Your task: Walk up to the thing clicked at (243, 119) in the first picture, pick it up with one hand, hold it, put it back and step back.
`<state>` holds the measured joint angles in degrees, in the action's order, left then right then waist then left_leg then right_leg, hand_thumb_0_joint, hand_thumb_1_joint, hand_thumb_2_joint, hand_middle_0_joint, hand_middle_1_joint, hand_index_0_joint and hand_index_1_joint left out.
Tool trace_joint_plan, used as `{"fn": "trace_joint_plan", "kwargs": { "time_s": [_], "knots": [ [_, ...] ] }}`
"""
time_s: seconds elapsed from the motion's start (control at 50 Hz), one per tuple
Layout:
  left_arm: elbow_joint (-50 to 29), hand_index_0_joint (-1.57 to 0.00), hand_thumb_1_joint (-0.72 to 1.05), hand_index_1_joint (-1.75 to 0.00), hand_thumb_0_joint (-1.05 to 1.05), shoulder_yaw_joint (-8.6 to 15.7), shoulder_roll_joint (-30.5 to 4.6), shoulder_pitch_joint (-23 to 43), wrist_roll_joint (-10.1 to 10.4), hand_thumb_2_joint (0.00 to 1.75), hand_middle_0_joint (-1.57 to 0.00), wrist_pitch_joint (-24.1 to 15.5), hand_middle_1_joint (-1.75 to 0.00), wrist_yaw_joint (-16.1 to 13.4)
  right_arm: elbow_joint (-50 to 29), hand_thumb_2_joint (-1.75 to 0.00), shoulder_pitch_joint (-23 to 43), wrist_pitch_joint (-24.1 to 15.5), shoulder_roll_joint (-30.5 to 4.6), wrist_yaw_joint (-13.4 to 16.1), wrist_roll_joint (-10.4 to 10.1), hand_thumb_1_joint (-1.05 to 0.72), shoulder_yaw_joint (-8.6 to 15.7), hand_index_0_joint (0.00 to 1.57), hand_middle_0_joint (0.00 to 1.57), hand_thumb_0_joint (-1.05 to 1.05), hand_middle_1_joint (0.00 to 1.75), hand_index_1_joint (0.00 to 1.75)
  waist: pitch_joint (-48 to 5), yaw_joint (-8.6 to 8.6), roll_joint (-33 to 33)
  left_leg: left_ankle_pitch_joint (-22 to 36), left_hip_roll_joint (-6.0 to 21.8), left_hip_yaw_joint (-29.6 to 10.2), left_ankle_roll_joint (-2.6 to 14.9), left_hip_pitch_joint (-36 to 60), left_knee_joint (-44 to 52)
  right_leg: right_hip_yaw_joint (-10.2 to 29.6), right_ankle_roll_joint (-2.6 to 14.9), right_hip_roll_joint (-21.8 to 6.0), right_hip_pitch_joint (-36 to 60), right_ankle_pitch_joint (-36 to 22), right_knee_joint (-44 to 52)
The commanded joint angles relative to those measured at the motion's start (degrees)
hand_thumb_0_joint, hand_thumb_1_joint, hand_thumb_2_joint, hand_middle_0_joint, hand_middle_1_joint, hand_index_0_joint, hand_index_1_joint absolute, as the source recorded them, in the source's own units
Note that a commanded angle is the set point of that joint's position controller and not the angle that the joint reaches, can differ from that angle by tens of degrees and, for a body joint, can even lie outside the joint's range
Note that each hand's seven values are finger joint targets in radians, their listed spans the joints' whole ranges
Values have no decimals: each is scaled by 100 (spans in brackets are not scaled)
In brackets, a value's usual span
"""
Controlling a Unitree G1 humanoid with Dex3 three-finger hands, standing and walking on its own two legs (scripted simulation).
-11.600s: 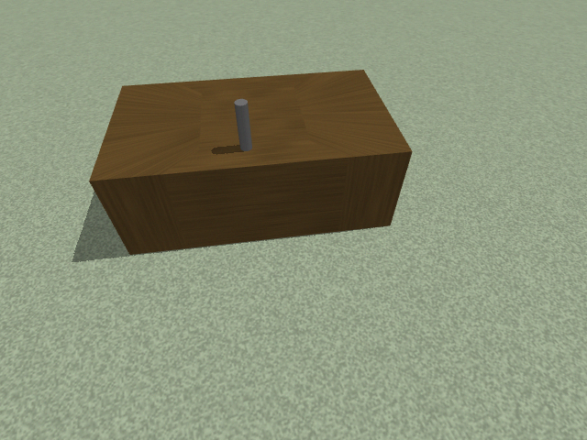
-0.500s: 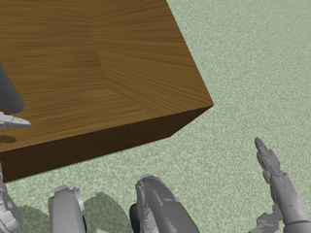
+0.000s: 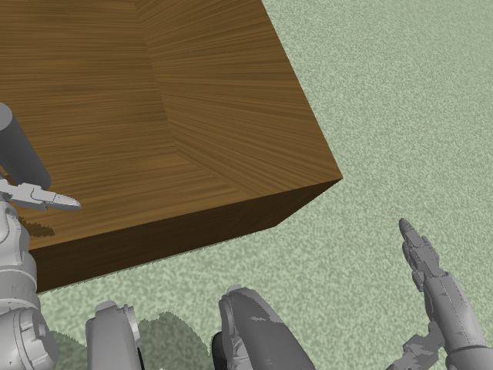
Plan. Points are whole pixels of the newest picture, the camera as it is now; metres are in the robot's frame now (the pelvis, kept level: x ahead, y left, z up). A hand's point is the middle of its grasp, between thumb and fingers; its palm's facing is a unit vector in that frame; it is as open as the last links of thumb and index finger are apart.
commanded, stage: close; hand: left
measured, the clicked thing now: (16, 155) +0.49 +0.24 -0.06
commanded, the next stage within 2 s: settle in 0.68 s
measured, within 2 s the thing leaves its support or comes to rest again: leaves its support in 1.08 s
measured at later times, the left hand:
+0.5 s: hand (25, 153) +0.50 +0.23 -0.06, palm faces +0.25 -0.97 +0.00, open 11.9 cm
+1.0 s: hand (25, 154) +0.50 +0.23 -0.06, palm faces +0.25 -0.97 +0.00, open 6.0 cm
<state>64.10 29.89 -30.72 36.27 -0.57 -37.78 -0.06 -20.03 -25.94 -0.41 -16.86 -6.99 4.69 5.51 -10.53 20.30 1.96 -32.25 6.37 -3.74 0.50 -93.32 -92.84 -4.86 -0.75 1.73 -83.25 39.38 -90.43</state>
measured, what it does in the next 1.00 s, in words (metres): stands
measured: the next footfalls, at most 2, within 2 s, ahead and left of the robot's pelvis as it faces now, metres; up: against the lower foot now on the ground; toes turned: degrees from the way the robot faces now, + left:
none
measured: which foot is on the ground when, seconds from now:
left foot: down 0.00-1.00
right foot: down 0.00-1.00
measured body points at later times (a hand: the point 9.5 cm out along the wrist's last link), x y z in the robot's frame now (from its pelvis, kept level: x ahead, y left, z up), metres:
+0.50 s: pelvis +0.00 +0.00 +0.00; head +0.19 +0.10 +0.40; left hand +0.48 +0.28 -0.06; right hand +0.18 -0.24 +0.11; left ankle +0.07 +0.12 -0.54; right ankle +0.03 -0.13 -0.53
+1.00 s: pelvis -0.01 +0.00 +0.00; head +0.18 +0.11 +0.39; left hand +0.48 +0.28 -0.06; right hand +0.17 -0.23 +0.12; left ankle +0.07 +0.12 -0.54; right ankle +0.03 -0.13 -0.53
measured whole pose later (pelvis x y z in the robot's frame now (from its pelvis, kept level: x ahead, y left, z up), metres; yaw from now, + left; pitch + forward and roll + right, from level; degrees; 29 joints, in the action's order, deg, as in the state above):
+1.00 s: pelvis -0.01 +0.00 +0.00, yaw +0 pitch +32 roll -8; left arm 68.2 31.2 -35.3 40.2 -2.4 -38.2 0.0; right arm -26.3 -26.6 0.0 -18.6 -8.0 4.4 5.7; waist -9.5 23.1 3.3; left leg -31.4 6.3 -4.0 0.9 -94.0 -93.0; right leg -4.9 -1.2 1.9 -83.7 38.2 -90.1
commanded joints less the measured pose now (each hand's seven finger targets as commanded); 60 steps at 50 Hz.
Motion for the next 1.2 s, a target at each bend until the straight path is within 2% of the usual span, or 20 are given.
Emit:
{"fn": "trace_joint_plan", "kwargs": {
  "time_s": [0.0, 0.06, 0.2, 0.3, 0.38, 0.42, 0.44, 0.5, 0.54, 0.64, 0.7, 0.76, 0.84, 0.86, 1.0, 1.02, 1.08, 1.12, 1.16, 1.18],
  "knots": [
    [-605, -37, -60, -20, 0, 98, -1274, 1858, 86, 5, -37, -477, -21, -33, -930, -5, -209, -290, -1168, 163, -46, 51, 893, 5, 5, 0, 5, 5, -2677, -6, -1696, 1296, -238, -234, 54, 3125, 955, 219, 178, 194, 598, -1677, 1110],
    [-689, -43, -57, -25, 0, 146, -1497, 2147, 50, 9, -42, -534, -25, 63, -1275, -5, -295, -303, -1164, 130, -38, 51, 820, 5, 5, 0, 5, 5, -3028, -7, -1846, 1541, -247, -212, 50, 3374, 920, 238, 185, 201, 718, -1894, 1096],
    [-667, -59, -47, -40, 0, 60, -1442, 2365, 17, 22, -59, -417, -40, 144, -1176, -5, -405, -256, -1181, 96, -31, 50, 861, 5, 5, 0, 5, 5, -3087, 46, -2203, 1570, -229, -229, -1, 3716, 1009, 172, 214, 213, 576, -1840, 1121],
    [-651, -70, -39, -53, 0, 241, -1696, 2206, -17, 34, -70, -420, -53, 91, -1255, -5, -208, -242, -1210, 99, -34, 50, 835, 5, 5, 0, 5, 5, -3034, -71, -2175, 1693, -231, -229, 2, 3653, 1005, 157, 222, 226, 636, -1880, 1096],
    [-394, -84, -28, -68, 0, 115, -1352, 2064, 22, 48, -84, -441, -68, 113, -1240, -5, -259, -259, -1231, 85, -38, 50, 882, 5, 5, 0, 5, 5, -2884, 58, -2145, 1868, -202, -320, -28, 3766, 1045, 11, 247, 255, 465, -1966, 997],
    [-631, -92, -20, -76, 0, 185, -1713, 2287, -29, 56, -92, -509, -75, 94, -1215, -5, -279, -289, -1215, 101, -37, 49, 831, 5, 5, 0, 5, 5, -2953, 49, -2164, 1803, -222, -242, 19, 3604, 926, 123, 208, 241, 573, -2026, 1045],
    [-667, -96, -19, -79, 0, 97, -1559, 2427, -18, 58, -96, -532, -79, 115, -1239, -5, -302, -287, -1163, 98, -23, 49, 795, 5, 5, 0, 5, 5, -2956, 145, -2157, 1685, -224, -241, 29, 3535, 936, 147, 205, 236, 616, -1979, 1072],
    [-744, -108, -10, -92, 0, -34, -1382, 2479, -5, 70, -108, -494, -92, 154, -1211, -5, -282, -295, -1254, 99, -8, 49, 936, 5, 5, 0, 5, 5, -3081, 99, -2403, 1587, -205, -273, -28, 3903, 1057, 137, 232, 227, 521, -1812, 1100],
    [-868, -115, -3, -98, 0, 59, -1562, 2452, -25, 75, -115, -466, -98, 109, -1150, -5, -362, -290, -1245, 94, -12, 49, 921, 5, 5, 0, 5, 5, -3153, 48, -2491, 1667, -204, -265, -31, 3979, 1030, 112, 235, 235, 478, -1844, 1076],
    [-478, -125, 7, -110, 0, 43, -1360, 2216, -72, 86, -125, -437, -110, 22, -1215, -5, -291, -251, -1199, 76, -23, 50, 876, 5, 5, 0, 5, 5, -2747, 119, -2187, 1479, -216, -277, -9, 3648, 1090, 68, 234, 234, 419, -1731, 1101],
    [-609, -135, 18, -120, 0, 188, -1758, 2220, -110, 96, -135, -482, -120, 7, -1362, -5, -188, -269, -1279, 88, -32, 50, 918, 5, 5, 0, 5, 5, -2895, 27, -2281, 1484, -214, -295, -23, 3714, 1079, 78, 238, 240, 499, -1719, 1060],
    [-289, -143, 27, -137, 0, 107, -1397, 2085, -45, 115, -144, -512, -136, -5, -1432, -6, -249, -291, -1187, 65, -46, 50, 865, 5, 5, 0, 5, 5, -2727, 182, -1984, 1475, -243, -251, 34, 3366, 977, 95, 208, 243, 553, -1800, 1088],
    [-512, -139, 45, -143, 0, 170, -1731, 2196, -129, 130, -140, -540, -140, -10, -1550, -6, -262, -267, -1290, 66, -55, 51, 926, 5, 5, 0, 5, 5, -2925, 55, -2270, 1615, -218, -295, -32, 3682, 1052, 45, 253, 253, 480, -1816, 989],
    [-536, -141, 49, -145, 0, 175, -1645, 2254, -104, 134, -142, -536, -143, -8, -1629, -6, -321, -252, -1320, 66, -58, 51, 992, 5, 5, 0, 5, 5, -2990, 136, -2330, 1670, -211, -334, -42, 3796, 1074, 31, 250, 238, 474, -1863, 984],
    [-1377, -145, 47, -149, 0, 165, -1811, 2614, -129, 135, -146, -400, -147, 10, -1374, -6, -338, -221, -1279, 85, -37, 51, 966, 5, 5, 0, 5, 5, -3092, -61, -2874, 1265, -151, -438, -153, 4454, 1411, 35, 270, 204, 292, -1433, 1052],
    [-1402, -147, 46, -151, 0, 37, -1630, 2756, -114, 136, -148, -373, -148, 30, -1372, -6, -304, -226, -1242, 97, -40, 51, 936, 5, 5, 0, 5, 5, -3075, -21, -2899, 1182, -130, -503, -181, 4530, 1491, 17, 273, 190, 216, -1376, 1031],
    [-1193, -147, 32, -152, 0, -86, -1452, 2571, 3, 134, -148, -232, -150, 85, -1213, -6, -296, -258, -1213, 152, -54, 50, 870, 5, 5, 0, 5, 5, -3026, 9, -2657, 1408, -185, -338, -89, 4400, 1365, 74, 227, 210, 521, -1657, 1253],
    [-1337, -146, 35, -151, 0, 26, -1664, 2601, 9, 134, -147, -193, -148, 25, -1098, -6, -282, -237, -1209, 169, -38, 51, 839, 5, 5, 0, 5, 5, -3075, -89, -2597, 1486, -219, -242, -45, 4268, 1335, 134, 215, 218, 718, -1755, 1340],
    [-1154, -145, 36, -151, 0, -185, -1360, 2590, 2, 135, -146, -142, -149, 28, -1068, -6, -277, -230, -1115, 171, -30, 51, 761, 5, 5, 0, 5, 5, -3021, -30, -2420, 1544, -239, -180, -15, 4163, 1305, 206, 192, 209, 911, -1864, 1471],
    [-1362, -145, 35, -151, 0, -90, -1494, 2708, 22, 135, -146, -152, -149, 0, -850, -6, -354, -208, -1059, 168, -32, 51, 724, 5, 5, 0, 5, 5, -2951, -98, -2408, 1522, -256, -137, 4, 4040, 1317, 247, 190, 200, 967, -1849, 1533]
  ]
}}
